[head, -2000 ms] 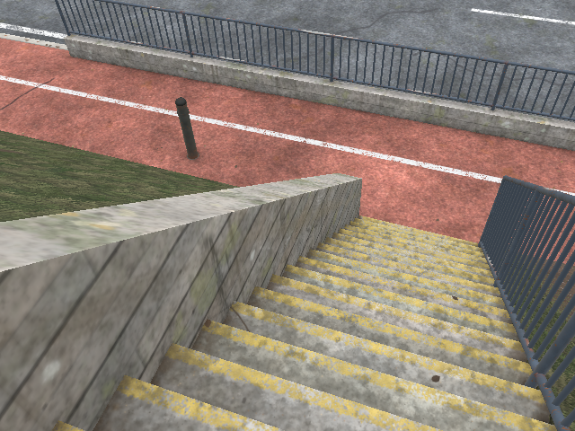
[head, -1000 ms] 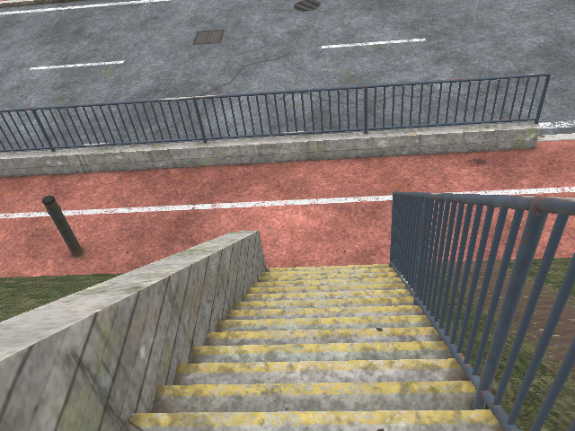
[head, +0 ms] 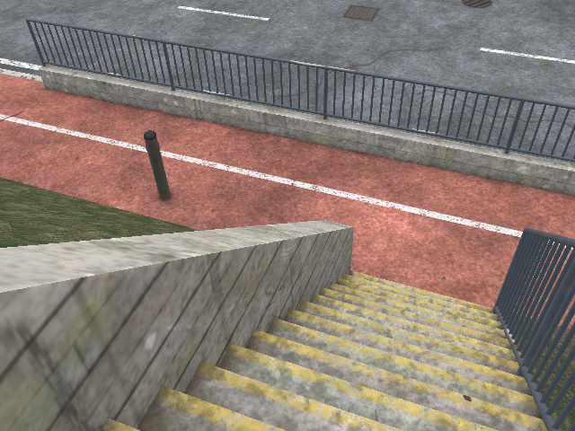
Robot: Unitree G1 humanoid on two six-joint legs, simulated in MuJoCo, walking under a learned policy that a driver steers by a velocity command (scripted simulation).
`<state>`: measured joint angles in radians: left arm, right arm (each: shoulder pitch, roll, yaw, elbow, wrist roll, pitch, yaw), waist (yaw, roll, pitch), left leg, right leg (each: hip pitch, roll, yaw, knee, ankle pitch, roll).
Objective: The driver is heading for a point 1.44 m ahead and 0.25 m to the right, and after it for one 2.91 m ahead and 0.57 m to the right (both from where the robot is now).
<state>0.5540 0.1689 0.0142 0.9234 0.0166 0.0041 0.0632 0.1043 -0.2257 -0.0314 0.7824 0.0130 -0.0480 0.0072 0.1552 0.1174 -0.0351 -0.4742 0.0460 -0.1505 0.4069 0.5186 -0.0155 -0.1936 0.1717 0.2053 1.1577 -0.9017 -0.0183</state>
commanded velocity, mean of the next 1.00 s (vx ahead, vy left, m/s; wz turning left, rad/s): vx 0.03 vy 0.00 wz -0.30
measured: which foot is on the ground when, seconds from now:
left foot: up 0.00-0.04, down 0.06-0.66, up 0.68-1.00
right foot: down 0.00-0.06, up 0.08-0.64, down 0.66-1.00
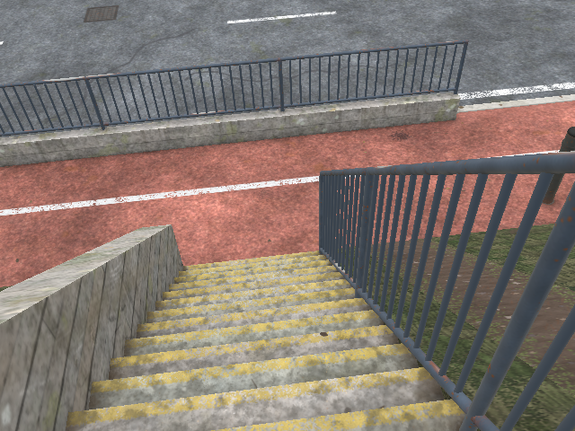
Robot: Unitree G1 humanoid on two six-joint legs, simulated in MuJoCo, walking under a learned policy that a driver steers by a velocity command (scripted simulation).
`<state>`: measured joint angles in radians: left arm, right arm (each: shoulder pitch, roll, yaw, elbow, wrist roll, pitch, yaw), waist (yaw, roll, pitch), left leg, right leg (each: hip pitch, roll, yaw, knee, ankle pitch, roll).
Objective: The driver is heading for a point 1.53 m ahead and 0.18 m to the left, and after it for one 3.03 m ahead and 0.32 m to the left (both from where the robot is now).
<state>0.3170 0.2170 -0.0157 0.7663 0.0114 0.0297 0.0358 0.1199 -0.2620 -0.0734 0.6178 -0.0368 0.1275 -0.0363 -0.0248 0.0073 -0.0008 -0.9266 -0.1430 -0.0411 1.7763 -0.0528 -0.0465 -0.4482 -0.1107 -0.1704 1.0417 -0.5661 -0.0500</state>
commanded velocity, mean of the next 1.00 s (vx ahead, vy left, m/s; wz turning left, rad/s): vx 0.00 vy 0.00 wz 0.06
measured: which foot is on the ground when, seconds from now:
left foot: up 0.00-0.18, down 0.20-0.72, up 0.74-1.00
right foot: down 0.00-0.18, up 0.20-0.70, down 0.72-1.00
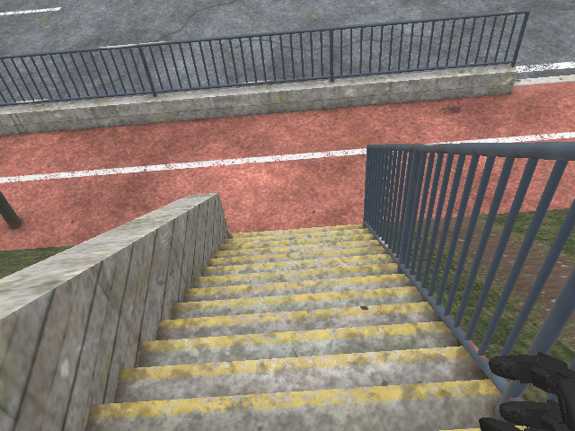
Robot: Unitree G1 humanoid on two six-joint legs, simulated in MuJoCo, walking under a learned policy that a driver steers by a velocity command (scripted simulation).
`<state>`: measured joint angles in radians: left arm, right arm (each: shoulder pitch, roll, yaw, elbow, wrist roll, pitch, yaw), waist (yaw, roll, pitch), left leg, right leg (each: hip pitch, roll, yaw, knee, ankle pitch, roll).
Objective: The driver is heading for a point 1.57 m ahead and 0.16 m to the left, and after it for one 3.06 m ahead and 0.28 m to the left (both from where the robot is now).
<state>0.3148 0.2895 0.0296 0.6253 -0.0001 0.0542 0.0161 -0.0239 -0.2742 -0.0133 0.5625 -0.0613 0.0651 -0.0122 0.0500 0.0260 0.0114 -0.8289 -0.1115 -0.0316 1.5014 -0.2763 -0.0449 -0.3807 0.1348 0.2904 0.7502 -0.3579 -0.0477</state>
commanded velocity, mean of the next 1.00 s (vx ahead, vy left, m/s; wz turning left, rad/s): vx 0.69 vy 0.00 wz -0.10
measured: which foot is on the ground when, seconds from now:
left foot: up 0.00-0.20, down 0.22-0.78, up 0.80-1.00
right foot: down 0.00-0.22, up 0.24-0.76, down 0.78-1.00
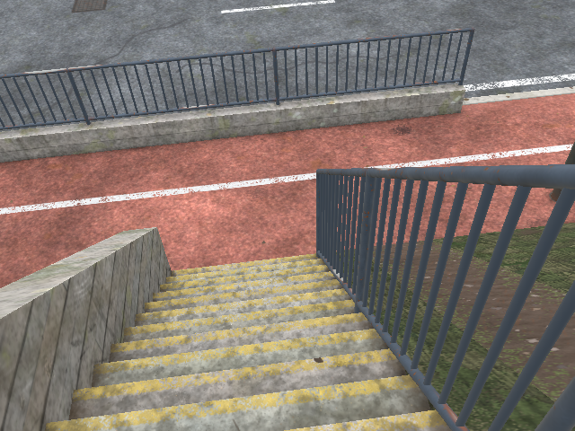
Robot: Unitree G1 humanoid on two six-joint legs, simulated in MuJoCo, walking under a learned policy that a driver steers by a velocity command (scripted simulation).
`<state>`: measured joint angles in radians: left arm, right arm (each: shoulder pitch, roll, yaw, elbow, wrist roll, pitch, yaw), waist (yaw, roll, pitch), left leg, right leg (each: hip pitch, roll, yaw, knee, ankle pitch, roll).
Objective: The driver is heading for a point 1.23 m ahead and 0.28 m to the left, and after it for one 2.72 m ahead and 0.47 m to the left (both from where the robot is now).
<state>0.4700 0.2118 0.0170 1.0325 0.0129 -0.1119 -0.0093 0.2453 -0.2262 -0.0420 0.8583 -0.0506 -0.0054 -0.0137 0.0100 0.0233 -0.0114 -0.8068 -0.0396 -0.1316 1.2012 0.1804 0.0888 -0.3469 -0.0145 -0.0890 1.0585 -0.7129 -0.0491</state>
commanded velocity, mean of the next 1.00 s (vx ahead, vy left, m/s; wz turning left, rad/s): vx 0.99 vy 0.00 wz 0.49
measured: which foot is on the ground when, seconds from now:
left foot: up 0.00-0.16, down 0.18-0.54, up 0.56-0.94, down 0.96-1.00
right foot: down 0.00-0.18, up 0.20-0.52, down 0.54-0.94, up 0.96-1.00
